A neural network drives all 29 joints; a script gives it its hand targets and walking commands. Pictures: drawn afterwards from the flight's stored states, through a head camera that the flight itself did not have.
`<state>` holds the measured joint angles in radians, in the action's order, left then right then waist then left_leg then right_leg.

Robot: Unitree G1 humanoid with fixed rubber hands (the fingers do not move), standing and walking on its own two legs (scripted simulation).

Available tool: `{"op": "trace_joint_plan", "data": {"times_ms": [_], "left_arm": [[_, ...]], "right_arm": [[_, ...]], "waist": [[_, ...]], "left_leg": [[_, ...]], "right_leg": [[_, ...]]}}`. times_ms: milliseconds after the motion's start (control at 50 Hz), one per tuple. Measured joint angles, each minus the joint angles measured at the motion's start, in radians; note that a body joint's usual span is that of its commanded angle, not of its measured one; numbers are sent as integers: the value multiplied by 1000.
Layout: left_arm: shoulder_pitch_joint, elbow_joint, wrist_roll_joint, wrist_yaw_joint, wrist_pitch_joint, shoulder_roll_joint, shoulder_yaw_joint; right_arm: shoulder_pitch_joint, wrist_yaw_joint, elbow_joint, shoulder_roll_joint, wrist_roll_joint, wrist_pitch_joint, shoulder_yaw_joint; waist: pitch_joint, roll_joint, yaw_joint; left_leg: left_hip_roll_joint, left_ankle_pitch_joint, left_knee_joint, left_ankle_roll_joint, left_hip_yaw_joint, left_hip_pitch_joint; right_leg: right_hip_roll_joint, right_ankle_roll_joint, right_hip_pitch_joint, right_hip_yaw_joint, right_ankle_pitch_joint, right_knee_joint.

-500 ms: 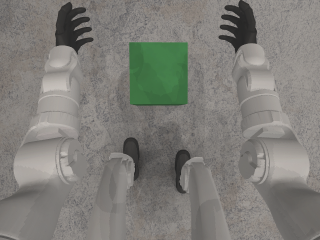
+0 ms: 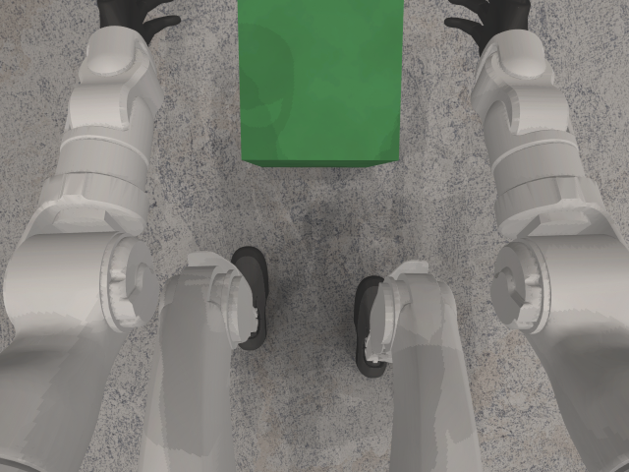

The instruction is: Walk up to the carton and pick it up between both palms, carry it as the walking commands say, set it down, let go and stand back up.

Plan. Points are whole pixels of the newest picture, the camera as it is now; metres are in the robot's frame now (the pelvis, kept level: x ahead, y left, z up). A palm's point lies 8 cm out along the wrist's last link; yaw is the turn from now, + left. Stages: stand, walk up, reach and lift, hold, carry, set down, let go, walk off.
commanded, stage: reach and lift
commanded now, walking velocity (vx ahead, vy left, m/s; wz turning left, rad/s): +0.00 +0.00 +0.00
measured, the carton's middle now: (317, 96) +0.53 +0.02 -0.35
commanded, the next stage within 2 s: none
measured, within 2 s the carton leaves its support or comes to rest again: leaves its support in 2.00 s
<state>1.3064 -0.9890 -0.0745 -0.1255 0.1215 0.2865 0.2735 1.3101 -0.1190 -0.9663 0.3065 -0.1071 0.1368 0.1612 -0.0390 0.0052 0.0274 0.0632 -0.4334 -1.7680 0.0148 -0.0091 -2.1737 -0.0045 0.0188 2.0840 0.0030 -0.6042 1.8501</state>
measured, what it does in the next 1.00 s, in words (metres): lowers itself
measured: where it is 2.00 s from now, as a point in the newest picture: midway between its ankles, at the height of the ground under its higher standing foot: (310, 329)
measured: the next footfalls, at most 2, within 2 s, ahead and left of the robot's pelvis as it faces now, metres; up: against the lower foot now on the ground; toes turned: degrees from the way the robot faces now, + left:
none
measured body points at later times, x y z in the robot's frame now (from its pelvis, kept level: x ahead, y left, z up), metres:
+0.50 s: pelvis -0.02 -0.01 -0.09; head +0.37 +0.00 +0.13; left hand +0.54 +0.21 -0.29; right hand +0.56 -0.15 -0.28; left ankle +0.12 +0.12 -0.44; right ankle +0.07 -0.12 -0.44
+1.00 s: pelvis -0.02 -0.01 -0.10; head +0.36 +0.01 +0.13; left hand +0.54 +0.20 -0.29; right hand +0.56 -0.14 -0.28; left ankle +0.12 +0.12 -0.44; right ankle +0.07 -0.12 -0.44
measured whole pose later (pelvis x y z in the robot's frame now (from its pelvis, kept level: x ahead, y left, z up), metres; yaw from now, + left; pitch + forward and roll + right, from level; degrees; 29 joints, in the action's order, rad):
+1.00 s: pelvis -0.02 -0.01 -0.10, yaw +0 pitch +37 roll +0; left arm 1.57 -1.25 -0.23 -0.11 0.03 0.38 0.12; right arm 1.57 -0.12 -1.16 0.35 -0.25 0.08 0.01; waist -0.41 0.02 0.03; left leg 0.08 -0.45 -2.11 0.01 0.01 -2.31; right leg -0.02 0.01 2.22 0.01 -0.64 2.22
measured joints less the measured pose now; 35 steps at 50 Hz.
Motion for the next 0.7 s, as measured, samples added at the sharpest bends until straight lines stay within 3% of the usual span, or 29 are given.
{"op": "trace_joint_plan", "data": {"times_ms": [480, 700], "left_arm": [[231, -229, -133, 12, -85, 104, -125], [266, -235, -188, 5, -95, 132, -171]], "right_arm": [[232, -9, -176, 57, -134, -61, -141], [249, -25, -150, 67, -174, -59, -188]], "waist": [[-344, 5, 3], [-414, 0, 3]], "left_leg": [[9, -10, -298, -13, 23, -132], [9, -15, -365, -14, 26, -140]], "right_leg": [[-13, -13, 130, -6, -36, 321], [-15, -13, 136, -5, -48, 394]]}}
